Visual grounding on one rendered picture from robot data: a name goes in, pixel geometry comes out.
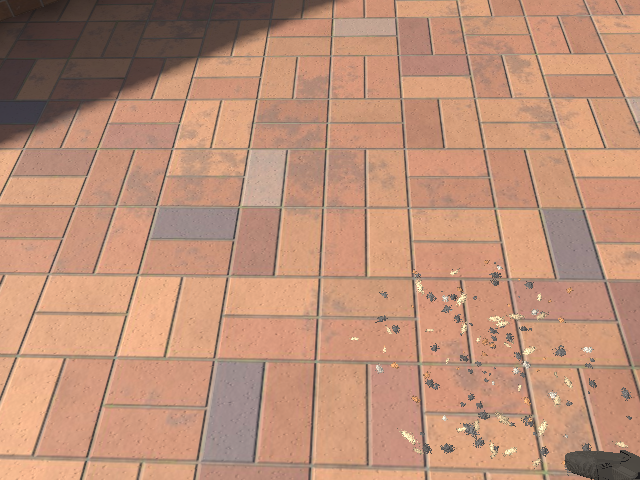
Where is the right robot hand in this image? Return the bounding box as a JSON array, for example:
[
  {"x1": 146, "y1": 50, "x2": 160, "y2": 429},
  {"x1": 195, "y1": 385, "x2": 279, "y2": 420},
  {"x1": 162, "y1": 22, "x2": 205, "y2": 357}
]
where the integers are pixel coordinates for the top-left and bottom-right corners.
[{"x1": 565, "y1": 450, "x2": 640, "y2": 480}]

